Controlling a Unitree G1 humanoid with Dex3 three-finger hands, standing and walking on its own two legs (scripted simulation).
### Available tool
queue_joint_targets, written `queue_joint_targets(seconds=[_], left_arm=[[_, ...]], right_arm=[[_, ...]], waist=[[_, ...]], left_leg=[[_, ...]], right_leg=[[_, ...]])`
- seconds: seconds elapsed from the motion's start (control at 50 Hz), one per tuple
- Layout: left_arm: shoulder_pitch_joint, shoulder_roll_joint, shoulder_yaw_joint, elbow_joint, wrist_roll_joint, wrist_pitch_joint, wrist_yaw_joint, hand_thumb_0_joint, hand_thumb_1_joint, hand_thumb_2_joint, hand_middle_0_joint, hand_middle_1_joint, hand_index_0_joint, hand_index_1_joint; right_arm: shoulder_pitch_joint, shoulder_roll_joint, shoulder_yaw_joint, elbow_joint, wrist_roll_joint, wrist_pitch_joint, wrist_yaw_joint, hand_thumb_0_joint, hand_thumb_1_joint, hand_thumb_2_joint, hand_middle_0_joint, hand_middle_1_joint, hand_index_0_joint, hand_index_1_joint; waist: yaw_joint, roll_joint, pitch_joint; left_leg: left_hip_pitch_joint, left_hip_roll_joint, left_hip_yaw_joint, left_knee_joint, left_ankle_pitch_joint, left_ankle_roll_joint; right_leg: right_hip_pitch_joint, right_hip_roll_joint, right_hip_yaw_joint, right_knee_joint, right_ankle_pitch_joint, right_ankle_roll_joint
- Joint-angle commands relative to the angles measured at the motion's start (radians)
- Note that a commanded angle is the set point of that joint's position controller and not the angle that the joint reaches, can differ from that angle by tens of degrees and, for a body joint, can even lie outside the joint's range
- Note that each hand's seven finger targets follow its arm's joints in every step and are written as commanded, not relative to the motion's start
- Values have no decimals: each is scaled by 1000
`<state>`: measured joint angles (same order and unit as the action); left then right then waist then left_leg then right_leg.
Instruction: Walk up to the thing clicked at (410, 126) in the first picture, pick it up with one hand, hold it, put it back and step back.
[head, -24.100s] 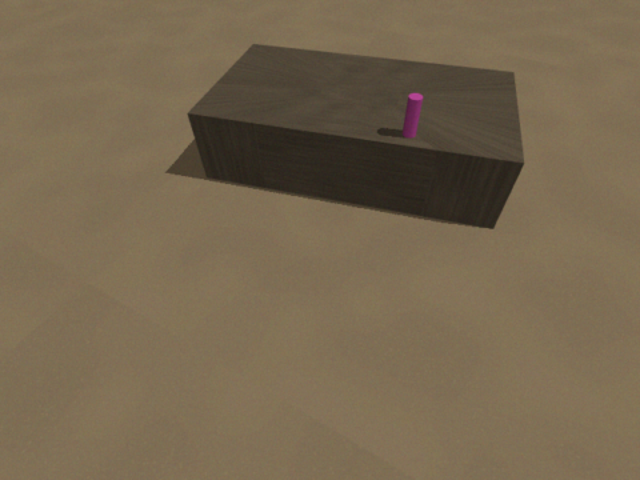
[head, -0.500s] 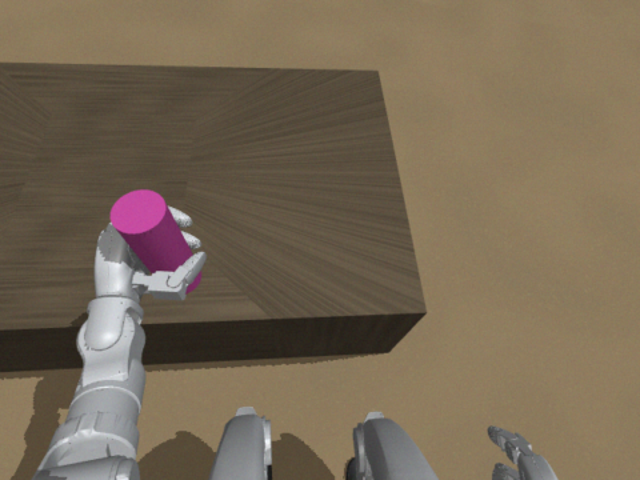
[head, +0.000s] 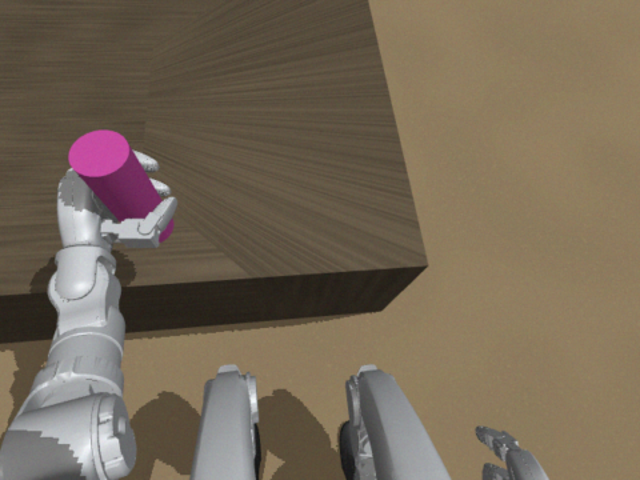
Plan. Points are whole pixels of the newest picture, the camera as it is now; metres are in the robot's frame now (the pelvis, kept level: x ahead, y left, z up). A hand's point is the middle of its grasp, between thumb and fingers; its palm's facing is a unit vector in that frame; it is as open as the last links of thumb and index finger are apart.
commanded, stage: crouch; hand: left
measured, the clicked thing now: (130, 195) +0.45 +0.22 +0.02
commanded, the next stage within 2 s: lower in 0.34 s
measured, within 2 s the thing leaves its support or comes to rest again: rests again in 1.36 s
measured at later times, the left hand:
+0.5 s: hand (156, 208) +0.47 +0.21 -0.04, palm faces +0.09 -1.00 -0.03, open 7.5 cm
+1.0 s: hand (171, 228) +0.47 +0.21 -0.11, palm faces +0.08 -1.00 -0.04, open 7.5 cm
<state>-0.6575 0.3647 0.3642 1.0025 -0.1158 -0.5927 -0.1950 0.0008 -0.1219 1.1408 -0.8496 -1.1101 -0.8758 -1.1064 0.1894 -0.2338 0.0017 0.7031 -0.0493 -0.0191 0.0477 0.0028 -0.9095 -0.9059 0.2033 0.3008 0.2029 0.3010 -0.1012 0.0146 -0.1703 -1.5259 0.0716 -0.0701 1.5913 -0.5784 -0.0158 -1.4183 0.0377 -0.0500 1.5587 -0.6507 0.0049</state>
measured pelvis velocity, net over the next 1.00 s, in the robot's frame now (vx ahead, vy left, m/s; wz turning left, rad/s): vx -0.02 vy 0.00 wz -0.04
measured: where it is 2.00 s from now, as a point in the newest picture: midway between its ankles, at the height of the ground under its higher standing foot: outside the picture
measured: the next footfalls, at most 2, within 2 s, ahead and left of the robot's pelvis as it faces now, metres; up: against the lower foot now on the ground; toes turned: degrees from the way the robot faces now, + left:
none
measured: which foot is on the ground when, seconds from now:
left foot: down 0.00-1.00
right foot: down 0.00-1.00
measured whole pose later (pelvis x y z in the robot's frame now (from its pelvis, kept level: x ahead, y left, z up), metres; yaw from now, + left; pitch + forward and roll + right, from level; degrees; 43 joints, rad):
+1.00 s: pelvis -0.02 +0.00 -0.10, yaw -2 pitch +34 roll -6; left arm -0.77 0.45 0.39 1.02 -0.08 -0.55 -0.18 0.00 -0.12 1.14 -0.85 -1.11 -0.88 -1.10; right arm 0.17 -0.24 0.04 0.69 -0.06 0.01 0.04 0.00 -0.92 -0.91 0.20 0.30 0.20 0.30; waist -0.13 0.01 -0.17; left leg -1.91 0.07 -0.09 1.93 -0.63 -0.01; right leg -1.80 0.05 -0.06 1.90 -0.71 0.01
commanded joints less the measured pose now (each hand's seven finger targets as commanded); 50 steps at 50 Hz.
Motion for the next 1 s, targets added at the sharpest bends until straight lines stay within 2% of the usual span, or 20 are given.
queue_joint_targets(seconds=[0.0,0.08,0.18,0.22,0.28,0.3,0.4,0.46,0.5,0.52,0.56,0.58,0.74,0.78,0.8,0.82,0.84,0.9,0.96,0.98], left_arm=[[-429,196,12,-238,-15,-65,-1,0,410,1269,-1373,-1423,-1381,-1422],[-449,199,10,-239,-24,-54,11,0,406,1262,-1369,-1415,-1378,-1413],[-434,211,21,-229,-8,-49,27,0,456,1268,-1362,-1404,-1368,-1403],[-456,239,35,-235,-3,-52,32,0,411,1273,-1368,-1412,-1372,-1415],[-465,251,47,-244,-1,-50,41,0,403,1279,-1358,-1412,-1362,-1416],[-453,240,35,-242,0,-49,38,0,409,1275,-1344,-1400,-1347,-1404],[-477,254,30,-267,0,-43,27,0,433,1285,-1358,-1406,-1360,-1410],[-462,252,26,-245,8,-31,28,0,403,1284,-1387,-1437,-1388,-1441],[-448,205,8,-193,8,-26,30,0,404,1291,-1390,-1444,-1394,-1446],[-435,228,38,-166,6,-26,37,0,392,1288,-1390,-1441,-1392,-1445],[-448,233,32,-153,10,-36,33,0,393,1284,-1374,-1433,-1377,-1436],[-432,219,27,-151,11,-42,30,0,410,1285,-1378,-1435,-1383,-1437],[-542,315,49,-260,26,-80,31,0,439,1287,-1362,-1422,-1366,-1423],[-550,310,43,-261,17,-74,26,0,457,1288,-1352,-1415,-1357,-1415],[-555,317,51,-282,11,-73,24,0,437,1277,-1337,-1403,-1342,-1404],[-573,314,46,-276,14,-68,23,0,417,1284,-1345,-1411,-1348,-1413],[-570,333,61,-286,11,-66,24,0,419,1280,-1351,-1405,-1351,-1410],[-537,292,42,-249,8,-52,19,0,417,1288,-1353,-1406,-1352,-1412],[-499,281,40,-208,14,-34,19,0,405,1291,-1367,-1415,-1366,-1422],[-480,297,55,-195,15,-31,17,0,420,1297,-1364,-1418,-1365,-1423]], right_arm=[[128,-188,-58,-67,-2,-10,-10,0,-902,-902,200,300,200,300],[123,-189,-53,-69,2,-11,-14,0,-902,-902,200,300,200,300],[130,-196,-51,-63,2,-6,-14,0,-901,-902,200,300,200,300],[131,-187,-48,-63,0,-5,-16,0,-907,-904,200,300,200,300],[136,-186,-50,-65,-2,0,-16,0,-909,-905,200,300,200,300],[126,-183,-47,-70,-3,0,-15,0,-908,-905,200,300,200,300],[138,-189,-45,-66,-3,3,-17,0,-912,-906,200,300,200,300],[143,-187,-43,-62,-4,7,-18,0,-916,-907,200,300,200,300],[139,-185,-40,-58,-5,7,-15,0,-916,-907,200,300,200,300],[145,-190,-41,-56,-5,7,-14,0,-915,-907,200,300,200,300],[138,-188,-38,-57,-8,9,-11,0,-912,-906,200,300,200,300],[137,-190,-40,-60,-9,9,-10,0,-910,-905,200,300,200,300],[121,-195,-37,-76,-20,10,-8,0,-909,-905,200,300,200,300],[126,-202,-37,-73,-18,10,-13,0,-909,-905,200,300,200,300],[123,-204,-34,-71,-17,9,-14,0,-913,-906,200,300,200,300],[128,-203,-32,-64,-19,9,-15,0,-914,-906,200,300,200,300],[130,-207,-33,-65,-17,10,-16,0,-918,-908,200,300,200,300],[125,-206,-29,-58,-15,12,-18,0,-917,-908,200,300,200,300],[124,-206,-31,-61,-12,15,-18,0,-915,-907,200,300,200,300],[126,-207,-27,-60,-12,17,-18,0,-910,-906,200,300,200,300]], waist=[[-10,173,-598],[-19,138,-580],[-12,148,-586],[-15,145,-589],[-15,135,-605],[-13,145,-599],[-19,166,-661],[-17,168,-637],[-39,141,-582],[-33,126,-566],[-33,122,-543],[-33,109,-554],[-16,207,-678],[-25,198,-701],[-18,212,-717],[-31,231,-725],[-19,230,-731],[-28,227,-692],[-28,185,-652],[-23,183,-642]], left_leg=[[516,-21,-16,-172,218,31],[465,-20,-23,-156,170,34],[469,-16,-41,-130,241,32],[423,-23,-21,-104,236,40],[391,-24,-10,-91,190,44],[385,-24,-12,-97,168,40],[407,-20,-17,-54,253,42],[384,-20,-15,-46,262,41],[334,-18,-20,-28,230,43],[297,-20,-20,-13,221,45],[247,-21,-14,8,182,48],[252,-19,-21,17,193,47],[251,-18,-14,47,102,35],[241,-18,-12,70,121,37],[275,-15,-20,72,136,34],[270,-15,-22,83,150,33],[272,-15,-22,91,167,33],[257,-13,-34,101,175,30],[210,-14,-27,121,154,36],[187,-16,-22,130,160,37]], right_leg=[[108,6,1,-184,243,-51],[96,8,-5,-172,216,-49],[43,7,-16,-114,252,-52],[62,9,-4,-122,262,-48],[76,10,7,-129,236,-45],[69,11,2,-120,214,-48],[52,12,-2,-81,280,-48],[37,13,-3,-73,284,-49],[-11,14,-10,-56,260,-49],[-24,15,-9,-45,254,-49],[-51,16,-6,-30,224,-47],[-69,16,-12,-11,228,-49],[-101,20,-7,44,147,-54],[-96,20,-10,54,167,-52],[-114,19,-15,70,175,-53],[-129,18,-17,87,184,-55],[-133,18,-17,94,194,-54],[-177,17,-25,118,192,-57],[-197,20,-26,117,177,-55],[-186,19,-25,127,185,-55]])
